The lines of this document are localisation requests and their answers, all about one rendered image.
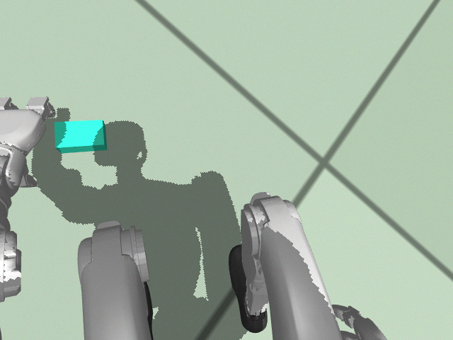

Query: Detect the small box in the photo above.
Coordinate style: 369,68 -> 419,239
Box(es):
55,120 -> 107,154

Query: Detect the right robot hand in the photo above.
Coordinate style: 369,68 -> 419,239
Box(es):
332,305 -> 387,340

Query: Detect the right robot foot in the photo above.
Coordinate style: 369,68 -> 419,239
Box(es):
229,244 -> 268,333

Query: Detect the left robot arm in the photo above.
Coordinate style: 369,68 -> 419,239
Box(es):
0,144 -> 27,340

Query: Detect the left robot hand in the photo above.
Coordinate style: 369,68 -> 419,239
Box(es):
0,97 -> 56,188

